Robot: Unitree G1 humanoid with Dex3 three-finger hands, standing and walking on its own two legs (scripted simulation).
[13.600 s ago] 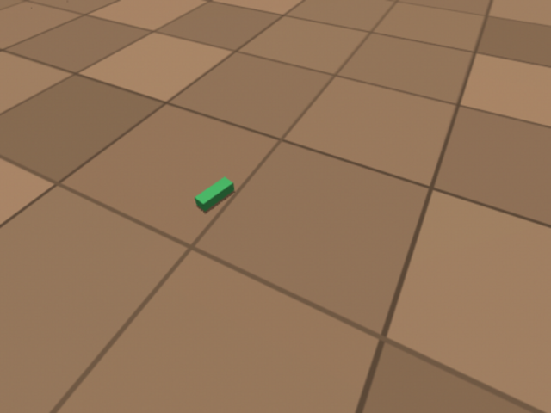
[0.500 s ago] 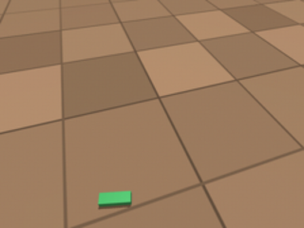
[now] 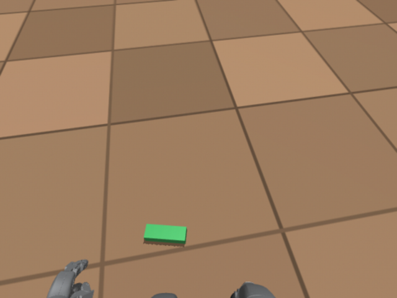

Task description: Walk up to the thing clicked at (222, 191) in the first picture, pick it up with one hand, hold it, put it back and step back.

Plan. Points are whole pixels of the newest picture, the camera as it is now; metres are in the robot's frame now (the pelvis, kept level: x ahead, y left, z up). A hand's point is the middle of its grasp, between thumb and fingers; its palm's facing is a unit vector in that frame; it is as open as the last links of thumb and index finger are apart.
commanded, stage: walk up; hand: left
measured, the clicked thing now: (165, 233) +0.46 +0.18 -0.73
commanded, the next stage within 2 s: none
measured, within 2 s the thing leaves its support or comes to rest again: neither
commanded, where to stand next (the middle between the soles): +0.09 +0.00 m, yaw -3 degrees
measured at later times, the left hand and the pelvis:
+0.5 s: hand out of the picture +0.10 +0.28 -0.12, palm faces -0.09 -0.91 -0.40, open 7.4 cm; pelvis +0.01 +0.00 +0.02, yaw -3 degrees
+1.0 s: hand out of the picture +0.09 +0.28 -0.14, palm faces +0.03 -0.93 -0.38, open 7.4 cm; pelvis -0.01 +0.01 +0.00, yaw +0 degrees
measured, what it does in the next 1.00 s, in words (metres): steps on the spot: left foot, then right foot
